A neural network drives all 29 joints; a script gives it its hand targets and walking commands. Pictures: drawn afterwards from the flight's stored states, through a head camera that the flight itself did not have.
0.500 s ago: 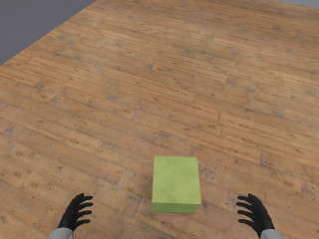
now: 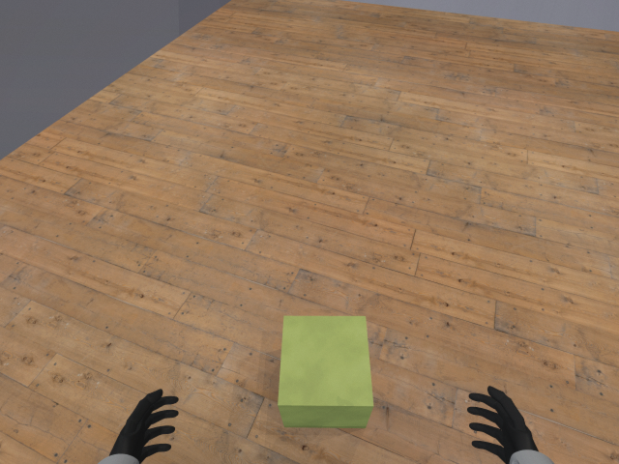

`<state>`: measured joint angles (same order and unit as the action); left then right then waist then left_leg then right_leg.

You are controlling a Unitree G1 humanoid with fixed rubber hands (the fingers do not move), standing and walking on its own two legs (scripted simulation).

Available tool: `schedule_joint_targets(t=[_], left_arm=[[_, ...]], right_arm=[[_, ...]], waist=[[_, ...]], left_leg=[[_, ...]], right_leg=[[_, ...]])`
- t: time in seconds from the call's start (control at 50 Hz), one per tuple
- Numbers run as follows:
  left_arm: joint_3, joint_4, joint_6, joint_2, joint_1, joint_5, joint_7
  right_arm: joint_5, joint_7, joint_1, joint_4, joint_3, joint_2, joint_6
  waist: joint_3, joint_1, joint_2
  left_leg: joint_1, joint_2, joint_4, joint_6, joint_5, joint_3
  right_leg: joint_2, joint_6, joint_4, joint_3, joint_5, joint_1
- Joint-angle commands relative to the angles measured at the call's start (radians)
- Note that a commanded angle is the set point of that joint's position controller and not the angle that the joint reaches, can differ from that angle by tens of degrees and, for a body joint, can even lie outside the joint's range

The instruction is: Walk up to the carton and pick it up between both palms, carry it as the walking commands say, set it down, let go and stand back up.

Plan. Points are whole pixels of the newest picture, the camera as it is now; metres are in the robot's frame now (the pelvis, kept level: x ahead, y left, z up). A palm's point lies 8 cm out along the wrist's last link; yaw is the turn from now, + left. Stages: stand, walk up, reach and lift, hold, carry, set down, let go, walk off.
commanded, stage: stand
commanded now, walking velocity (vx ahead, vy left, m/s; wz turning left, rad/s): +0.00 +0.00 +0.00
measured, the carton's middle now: (324, 372) +0.46 -0.02 -0.65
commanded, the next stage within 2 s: none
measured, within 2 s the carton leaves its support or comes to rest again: neither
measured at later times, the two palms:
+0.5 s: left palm (125, 431) +0.18 +0.27 -0.08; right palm (520, 449) +0.16 -0.26 -0.09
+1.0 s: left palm (129, 462) +0.15 +0.25 -0.07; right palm out of the picture +0.12 -0.29 -0.10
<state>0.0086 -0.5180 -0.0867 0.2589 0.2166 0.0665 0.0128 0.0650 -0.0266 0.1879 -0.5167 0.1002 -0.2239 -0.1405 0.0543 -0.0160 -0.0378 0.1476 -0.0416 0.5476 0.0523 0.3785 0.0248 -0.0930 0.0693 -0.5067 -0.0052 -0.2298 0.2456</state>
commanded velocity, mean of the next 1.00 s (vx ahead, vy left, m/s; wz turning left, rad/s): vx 0.00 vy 0.00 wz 0.00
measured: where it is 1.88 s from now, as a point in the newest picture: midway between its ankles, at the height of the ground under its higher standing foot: outside the picture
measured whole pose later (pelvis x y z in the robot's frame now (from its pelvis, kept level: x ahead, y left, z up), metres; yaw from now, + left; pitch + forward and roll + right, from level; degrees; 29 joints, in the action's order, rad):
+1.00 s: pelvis +0.01 -0.01 +0.00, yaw +0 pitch +0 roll +1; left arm 0.02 -0.75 0.02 0.26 0.19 0.05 -0.01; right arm 0.05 0.02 0.23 -0.74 0.10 -0.27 0.00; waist -0.04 -0.02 -0.04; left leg 0.14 -0.04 0.48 0.04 0.34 0.02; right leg -0.09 0.08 -0.51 -0.01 -0.24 0.26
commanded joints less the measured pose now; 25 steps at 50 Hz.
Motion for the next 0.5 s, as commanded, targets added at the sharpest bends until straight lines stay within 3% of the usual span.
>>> schedule_joint_targets(t=[0.0,0.1,0.16,0.22,0.32,0.48], left_arm=[[0.107,0.022,0.067,0.209,-0.103,-0.145,-0.036],[0.106,-0.028,0.094,0.190,-0.076,-0.131,-0.027],[0.102,-0.049,0.105,0.190,-0.080,-0.125,-0.030],[0.098,-0.069,0.104,0.183,-0.074,-0.121,-0.035],[0.094,-0.092,0.101,0.181,-0.071,-0.119,-0.041],[0.094,-0.111,0.110,0.189,-0.088,-0.117,-0.040]], right_arm=[[-0.132,0.029,0.063,-0.032,0.033,-0.208,0.117],[-0.122,0.033,-0.037,-0.053,0.034,-0.253,0.158],[-0.109,0.038,-0.018,-0.083,0.032,-0.260,0.168],[-0.104,0.045,0.004,-0.105,0.032,-0.261,0.169],[-0.105,0.057,0.017,-0.110,0.033,-0.258,0.167],[-0.107,0.061,0.010,-0.110,0.034,-0.261,0.174]], waist=[[-0.055,-0.014,0.105],[-0.109,0.032,0.018],[-0.168,0.019,0.026],[-0.207,0.014,0.014],[-0.227,0.014,0.012],[-0.189,0.015,0.017]], left_leg=[[0.069,0.056,-0.097,-0.043,0.040,0.084],[0.123,0.131,-0.185,-0.030,-0.137,0.168],[0.041,0.133,-0.150,-0.043,-0.385,0.150],[-0.016,0.138,-0.123,-0.050,-0.564,0.138],[-0.043,0.143,-0.111,-0.050,-0.666,0.127],[-0.012,0.149,-0.151,-0.036,-0.537,0.141]], right_leg=[[0.173,-0.034,0.182,-0.238,-0.323,0.068],[0.122,-0.041,0.025,-0.136,0.058,-0.090],[0.139,-0.026,-0.002,-0.133,0.268,-0.118],[0.141,-0.022,-0.024,-0.123,0.384,-0.133],[0.141,-0.021,-0.039,-0.114,0.446,-0.144],[0.149,-0.013,-0.007,-0.124,0.365,-0.130]])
